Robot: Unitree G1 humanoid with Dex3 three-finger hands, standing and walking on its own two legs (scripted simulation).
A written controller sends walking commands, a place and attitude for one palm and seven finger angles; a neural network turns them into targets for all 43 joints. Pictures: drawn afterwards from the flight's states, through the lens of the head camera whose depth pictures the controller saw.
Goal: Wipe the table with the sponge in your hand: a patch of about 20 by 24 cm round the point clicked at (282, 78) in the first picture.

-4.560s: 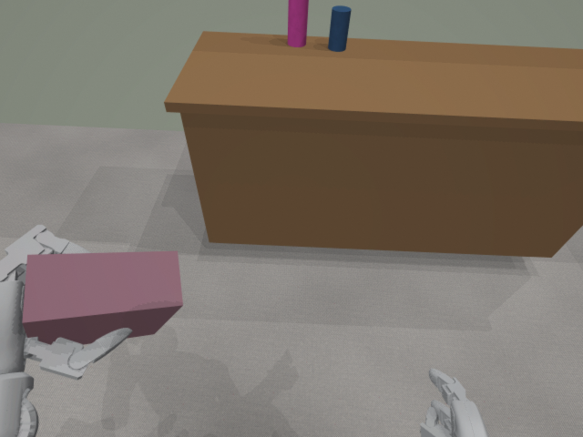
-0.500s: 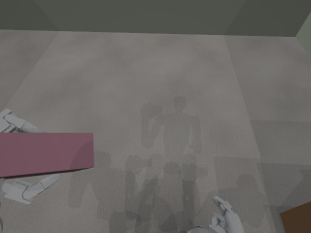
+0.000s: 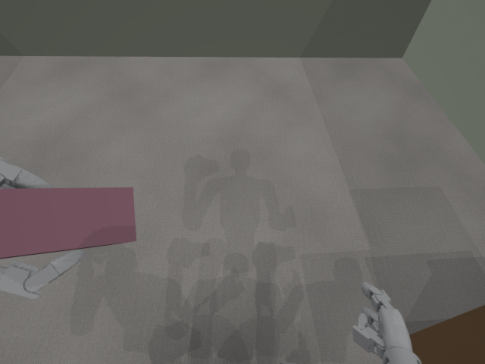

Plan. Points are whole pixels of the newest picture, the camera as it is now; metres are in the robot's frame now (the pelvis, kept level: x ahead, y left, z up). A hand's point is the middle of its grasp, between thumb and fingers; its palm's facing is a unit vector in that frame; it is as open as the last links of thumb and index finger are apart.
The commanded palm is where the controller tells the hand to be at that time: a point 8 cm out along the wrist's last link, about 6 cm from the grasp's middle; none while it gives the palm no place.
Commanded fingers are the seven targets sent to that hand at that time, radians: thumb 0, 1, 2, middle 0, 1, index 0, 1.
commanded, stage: turn to face it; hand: left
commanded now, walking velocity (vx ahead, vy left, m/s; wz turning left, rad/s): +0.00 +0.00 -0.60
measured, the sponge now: (78, 223) +0.24 +0.22 +0.17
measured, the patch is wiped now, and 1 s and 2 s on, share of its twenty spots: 0.00 0.00 0.00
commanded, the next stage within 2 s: none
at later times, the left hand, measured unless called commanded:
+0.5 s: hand (204, 223) +0.24 +0.08 +0.18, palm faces +0.07 -0.78 -0.62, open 10.2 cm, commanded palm +0.20 +0.14 +0.19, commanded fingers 0.00 0.10 1.30 -1.20 -1.60 -1.20 -1.60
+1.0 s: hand (287, 296) +0.17 -0.02 +0.18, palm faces -0.10 -0.86 -0.50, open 10.2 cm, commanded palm +0.15 +0.04 +0.19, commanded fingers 0.00 0.10 1.30 -1.20 -1.60 -1.20 -1.60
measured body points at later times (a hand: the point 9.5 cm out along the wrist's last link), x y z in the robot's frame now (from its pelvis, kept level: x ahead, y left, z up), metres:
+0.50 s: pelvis -0.04 -0.08 +0.00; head +0.02 -0.14 +0.44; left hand +0.23 +0.12 +0.21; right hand +0.06 -0.37 -0.12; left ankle -0.02 +0.09 -0.61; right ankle +0.02 -0.12 -0.73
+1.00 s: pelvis -0.14 -0.10 +0.00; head -0.12 -0.13 +0.45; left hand +0.17 +0.03 +0.20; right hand -0.09 -0.38 -0.10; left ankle -0.07 +0.06 -0.73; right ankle -0.12 -0.18 -0.67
